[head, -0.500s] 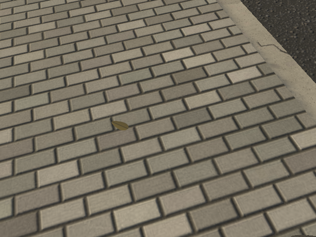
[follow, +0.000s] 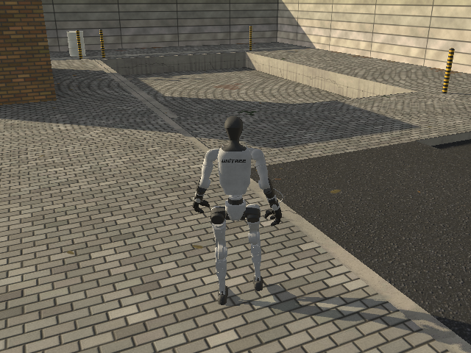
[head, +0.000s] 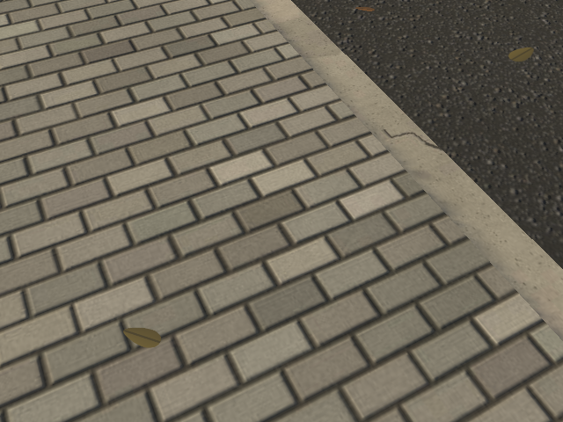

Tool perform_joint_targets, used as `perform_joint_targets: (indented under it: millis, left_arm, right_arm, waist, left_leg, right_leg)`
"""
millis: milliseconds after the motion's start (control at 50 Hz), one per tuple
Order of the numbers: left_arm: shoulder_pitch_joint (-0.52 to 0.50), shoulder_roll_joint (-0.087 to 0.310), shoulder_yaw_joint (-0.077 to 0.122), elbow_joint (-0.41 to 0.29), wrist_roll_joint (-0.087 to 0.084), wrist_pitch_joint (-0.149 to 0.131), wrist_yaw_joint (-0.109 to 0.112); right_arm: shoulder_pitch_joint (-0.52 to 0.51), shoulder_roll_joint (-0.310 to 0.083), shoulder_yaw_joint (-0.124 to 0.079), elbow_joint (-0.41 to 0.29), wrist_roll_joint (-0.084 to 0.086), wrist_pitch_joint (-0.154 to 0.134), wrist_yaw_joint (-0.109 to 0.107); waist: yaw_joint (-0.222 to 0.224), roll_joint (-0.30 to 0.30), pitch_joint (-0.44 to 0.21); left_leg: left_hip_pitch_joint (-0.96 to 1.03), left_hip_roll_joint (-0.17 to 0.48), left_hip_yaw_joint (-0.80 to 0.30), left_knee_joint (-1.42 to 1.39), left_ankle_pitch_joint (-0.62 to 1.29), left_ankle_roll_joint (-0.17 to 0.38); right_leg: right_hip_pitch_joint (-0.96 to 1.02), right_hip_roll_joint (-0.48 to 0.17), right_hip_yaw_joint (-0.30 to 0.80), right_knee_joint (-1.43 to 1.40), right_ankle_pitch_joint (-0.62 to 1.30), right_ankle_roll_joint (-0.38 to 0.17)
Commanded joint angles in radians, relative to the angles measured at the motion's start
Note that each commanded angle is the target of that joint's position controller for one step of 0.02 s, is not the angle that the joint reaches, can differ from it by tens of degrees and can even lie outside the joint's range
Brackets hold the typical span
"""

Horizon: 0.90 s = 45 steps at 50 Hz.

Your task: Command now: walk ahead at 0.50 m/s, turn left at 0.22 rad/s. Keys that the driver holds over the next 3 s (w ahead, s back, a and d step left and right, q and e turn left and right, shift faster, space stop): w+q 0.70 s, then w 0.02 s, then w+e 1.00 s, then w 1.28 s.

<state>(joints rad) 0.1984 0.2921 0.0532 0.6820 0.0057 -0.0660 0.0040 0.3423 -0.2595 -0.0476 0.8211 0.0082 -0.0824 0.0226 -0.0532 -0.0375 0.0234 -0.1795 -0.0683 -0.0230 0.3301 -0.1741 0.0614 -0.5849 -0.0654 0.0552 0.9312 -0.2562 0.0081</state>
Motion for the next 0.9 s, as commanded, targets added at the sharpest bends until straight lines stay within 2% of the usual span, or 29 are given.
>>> perform_joint_targets:
  millis: [20, 80, 140, 180, 200, 220, 240, 260, 280, 300, 320, 340, 360, 380, 460, 540, 600, 640, 680, 700, 720, 740, 760, 780, 800, 820, 840, 860, 900]
  left_arm:
    - [-0.073, 0.026, 0.0, -0.082, 0.004, -0.024, -0.004]
    - [-0.166, 0.03, -0.001, -0.097, -0.009, -0.035, -0.017]
    - [-0.218, 0.059, 0.009, -0.115, -0.018, -0.047, -0.026]
    - [-0.183, 0.087, 0.022, -0.109, -0.021, -0.054, -0.025]
    - [-0.113, 0.106, 0.034, -0.088, -0.019, -0.057, -0.021]
    - [-0.004, 0.144, 0.051, -0.068, -0.007, -0.059, -0.012]
    - [0.168, 0.214, 0.069, -0.05, 0.004, -0.054, -0.001]
    - [0.2, 0.255, 0.078, -0.022, 0.006, -0.036, -0.01]
    - [0.169, 0.154, 0.055, -0.032, -0.002, -0.034, -0.014]
    - [0.126, 0.108, 0.041, -0.033, -0.007, -0.033, -0.012]
    - [0.074, 0.088, 0.032, -0.032, -0.002, -0.033, -0.014]
    - [0.038, 0.064, 0.027, -0.023, 0.002, -0.032, -0.015]
    - [0.017, 0.061, 0.026, -0.016, 0.008, -0.035, -0.014]
    - [0.007, 0.058, 0.028, -0.008, 0.007, -0.04, -0.013]
    - [0.012, 0.102, 0.047, 0.03, 0.001, -0.051, -0.008]
    - [0.025, 0.141, 0.057, 0.055, -0.004, -0.041, 0.0]
    - [0.066, 0.17, 0.066, 0.082, -0.019, -0.029, 0.002]
    - [0.083, 0.189, 0.073, 0.097, -0.03, -0.017, 0.002]
    - [0.08, 0.221, 0.082, 0.099, -0.039, -0.003, 0.006]
    - [0.071, 0.23, 0.084, 0.098, -0.044, 0.005, 0.008]
    - [0.084, 0.205, 0.072, 0.1, -0.041, 0.008, 0.012]
    - [0.135, 0.119, 0.037, 0.089, 0.003, 0.002, 0.008]
    - [0.211, 0.041, 0.002, 0.058, 0.004, -0.024, -0.008]
    - [0.112, 0.153, 0.029, 0.071, -0.04, -0.044, -0.019]
    - [0.03, 0.163, 0.031, 0.044, -0.068, -0.052, -0.023]
    - [0.013, 0.142, 0.026, 0.049, -0.055, -0.05, -0.014]
    - [0.02, 0.141, 0.03, 0.063, -0.035, -0.041, -0.009]
    - [0.061, 0.135, 0.03, 0.081, -0.034, -0.026, -0.011]
    - [0.102, 0.106, 0.028, 0.109, -0.034, 0.002, -0.009]
  right_arm:
    - [-0.053, -0.181, -0.044, -0.069, 0.012, -0.01, -0.018]
    - [0.012, -0.19, -0.048, -0.047, 0.02, 0.004, -0.026]
    - [0.053, -0.191, -0.049, -0.035, 0.025, 0.02, -0.032]
    - [0.046, -0.201, -0.055, -0.038, 0.023, 0.028, -0.037]
    - [0.037, -0.188, -0.051, -0.042, 0.02, 0.03, -0.038]
    - [0.028, -0.153, -0.039, -0.053, 0.013, 0.029, -0.035]
    - [0.026, -0.085, -0.016, -0.085, -0.013, 0.025, -0.034]
    - [0.152, -0.043, -0.002, -0.116, 0.021, 0.012, -0.034]
    - [0.115, -0.145, -0.026, -0.09, 0.038, 0.015, -0.038]
    - [0.029, -0.179, -0.038, -0.105, 0.035, 0.02, -0.036]
    - [0.0, -0.163, -0.039, -0.107, 0.026, 0.026, -0.036]
    - [-0.025, -0.151, -0.041, -0.116, 0.018, 0.03, -0.033]
    - [-0.023, -0.132, -0.041, -0.122, 0.021, 0.038, -0.027]
    - [-0.026, -0.112, -0.038, -0.127, 0.024, 0.046, -0.023]
    - [-0.1, -0.08, -0.028, -0.173, 0.013, 0.06, -0.014]
    - [-0.206, -0.067, -0.016, -0.204, 0.014, 0.049, 0.012]
    - [-0.29, -0.074, -0.015, -0.243, 0.015, 0.05, 0.027]
    - [-0.32, -0.089, -0.02, -0.267, 0.014, 0.054, 0.034]
    - [-0.279, -0.122, -0.038, -0.274, 0.008, 0.06, 0.036]
    - [-0.18, -0.154, -0.057, -0.253, 0.008, 0.064, 0.033]
    - [-0.014, -0.205, -0.089, -0.205, 0.011, 0.069, 0.02]
    - [0.116, -0.284, -0.111, -0.177, 0.016, 0.077, -0.003]
    - [0.062, -0.331, -0.101, -0.202, 0.02, 0.063, -0.001]
    - [0.065, -0.234, -0.074, -0.209, 0.01, 0.05, 0.009]
    - [0.032, -0.208, -0.063, -0.198, -0.002, 0.037, 0.01]
    - [-0.031, -0.184, -0.053, -0.191, -0.004, 0.028, 0.011]
    - [-0.084, -0.143, -0.042, -0.189, -0.011, 0.02, 0.009]
    - [-0.111, -0.13, -0.037, -0.189, -0.02, 0.012, 0.008]
    - [-0.124, -0.125, -0.037, -0.171, -0.021, -0.009, 0.006]
  waist:
    - [0.018, 0.113, -0.008]
    - [-0.018, 0.114, -0.005]
    - [-0.019, 0.125, -0.002]
    - [0.017, 0.144, -0.012]
    - [0.059, 0.142, -0.041]
    - [0.116, 0.122, -0.12]
    - [0.18, -0.019, -0.279]
    - [0.113, -0.334, -0.367]
    - [0.134, -0.189, -0.259]
    - [0.141, -0.113, -0.145]
    - [0.115, -0.051, -0.093]
    - [0.096, -0.05, -0.048]
    - [0.073, -0.078, -0.029]
    - [0.065, -0.084, -0.02]
    - [0.061, -0.033, 0.009]
    - [0.095, -0.013, 0.028]
    - [0.118, -0.008, 0.051]
    - [0.114, -0.012, 0.057]
    - [0.072, -0.042, 0.009]
    - [0.01, -0.041, -0.05]
    - [-0.073, -0.013, -0.139]
    - [-0.095, 0.178, -0.235]
    - [0.002, 0.348, -0.384]
    - [-0.072, 0.163, -0.37]
    - [-0.067, 0.143, -0.228]
    - [-0.021, 0.068, -0.141]
    - [0.013, 0.084, -0.101]
    - [0.043, 0.114, -0.087]
    - [0.067, 0.102, -0.073]
  left_leg:
    - [-0.006, 0.22, -0.211, -0.158, 0.191, 0.168]
    - [-0.022, 0.213, -0.204, -0.134, 0.181, 0.15]
    - [0.026, 0.24, -0.27, -0.079, 0.12, 0.129]
    - [0.038, 0.252, -0.307, -0.022, 0.117, 0.107]
    - [0.018, 0.226, -0.298, 0.043, 0.156, 0.086]
    - [-0.042, 0.167, -0.261, 0.197, 0.173, 0.055]
    - [-0.194, 0.091, -0.171, 0.501, -0.051, 0.013]
    - [-0.5, 0.011, -0.09, 0.775, -0.434, -0.026]
    - [-0.595, 0.077, -0.135, 0.895, -0.387, -0.035]
    - [-0.619, 0.105, -0.119, 0.915, -0.295, -0.038]
    - [-0.582, 0.136, -0.102, 0.901, -0.222, -0.048]
    - [-0.566, 0.159, -0.099, 0.865, -0.177, -0.054]
    - [-0.525, 0.182, -0.096, 0.845, -0.147, -0.058]
    - [-0.506, 0.189, -0.085, 0.83, -0.13, -0.063]
    - [-0.541, 0.203, -0.075, 0.694, -0.018, -0.086]
    - [-0.484, 0.186, -0.022, 0.466, 0.173, -0.069]
    - [-0.47, 0.173, 0.014, 0.366, 0.175, -0.041]
    - [-0.463, 0.154, 0.04, 0.326, 0.109, -0.013]
    - [-0.353, 0.092, 0.099, 0.311, 0.005, 0.029]
    - [-0.215, 0.045, 0.129, 0.285, -0.01, 0.057]
    - [0.049, 0.005, 0.122, 0.239, 0.04, 0.094]
    - [0.362, 0.198, -0.167, 0.225, 0.088, 0.16]
    - [0.573, 0.429, -0.734, 0.034, -0.158, 0.345]
    - [0.531, 0.439, -0.71, -0.038, -0.216, 0.295]
    - [0.405, 0.41, -0.552, -0.035, -0.15, 0.252]
    - [0.253, 0.371, -0.423, -0.04, -0.037, 0.215]
    - [0.151, 0.332, -0.325, -0.056, 0.057, 0.194]
    - [0.078, 0.311, -0.265, -0.088, 0.104, 0.182]
    - [0.021, 0.299, -0.179, -0.145, 0.175, 0.183]
  right_leg:
    - [0.0, 0.004, -0.004, -0.209, 0.161, 0.03]
    - [0.088, 0.045, -0.009, -0.348, 0.294, 0.044]
    - [0.133, 0.058, 0.015, -0.432, 0.278, 0.03]
    - [0.216, 0.058, 0.013, -0.472, 0.225, 0.006]
    - [0.326, 0.058, 0.001, -0.506, 0.211, -0.018]
    - [0.51, 0.006, 0.034, -0.502, 0.195, -0.057]
    - [0.773, -0.191, 0.22, -0.474, 0.166, -0.118]
    - [0.967, -0.37, 0.634, -0.581, -0.076, -0.251]
    - [0.885, -0.339, 0.634, -0.627, -0.227, -0.232]
    - [0.776, -0.3, 0.477, -0.639, -0.171, -0.2]
    - [0.673, -0.257, 0.369, -0.662, -0.047, -0.186]
    - [0.6, -0.225, 0.29, -0.688, 0.039, -0.186]
    - [0.539, -0.205, 0.221, -0.716, 0.094, -0.18]
    - [0.505, -0.195, 0.173, -0.741, 0.135, -0.184]
    - [0.486, -0.206, 0.034, -0.791, 0.277, -0.21]
    - [0.499, -0.181, -0.108, -0.795, 0.325, -0.181]
    - [0.56, -0.203, -0.159, -0.782, 0.332, -0.158]
    - [0.621, -0.221, -0.186, -0.738, 0.412, -0.14]
    - [0.657, -0.22, -0.224, -0.604, 0.721, -0.118]
    - [0.641, -0.202, -0.252, -0.452, 0.856, -0.1]
    - [0.528, -0.165, -0.276, -0.236, 0.836, -0.07]
    - [0.242, -0.108, -0.278, 0.094, 0.31, -0.027]
    - [-0.082, 0.077, -0.123, 0.398, -0.333, 0.013]
    - [-0.161, 0.027, 0.02, 0.456, -0.296, -0.006]
    - [-0.203, -0.009, 0.003, 0.434, -0.228, -0.027]
    - [-0.165, -0.061, 0.0, 0.354, -0.143, -0.031]
    - [-0.11, -0.091, 0.009, 0.286, -0.087, -0.028]
    - [-0.041, -0.108, 0.02, 0.264, -0.04, -0.024]
    - [-0.005, -0.105, 0.02, 0.229, 0.013, -0.007]
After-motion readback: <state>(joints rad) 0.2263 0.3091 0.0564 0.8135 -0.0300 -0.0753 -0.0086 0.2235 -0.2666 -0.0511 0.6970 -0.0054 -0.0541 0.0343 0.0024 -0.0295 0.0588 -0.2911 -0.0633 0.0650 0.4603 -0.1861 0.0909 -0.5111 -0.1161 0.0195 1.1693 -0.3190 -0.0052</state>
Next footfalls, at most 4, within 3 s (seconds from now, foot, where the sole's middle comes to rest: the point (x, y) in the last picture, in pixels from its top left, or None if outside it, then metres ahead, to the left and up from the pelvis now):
0.22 right None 0.30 -0.14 -0.78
0.72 left None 0.49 0.20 -0.78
1.30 right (224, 286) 0.85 0.12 -0.78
1.74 left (148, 214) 1.11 0.35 -0.78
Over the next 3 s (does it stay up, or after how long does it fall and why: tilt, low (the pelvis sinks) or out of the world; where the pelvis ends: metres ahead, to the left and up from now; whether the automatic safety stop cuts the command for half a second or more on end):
stays up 1.61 0.18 0.00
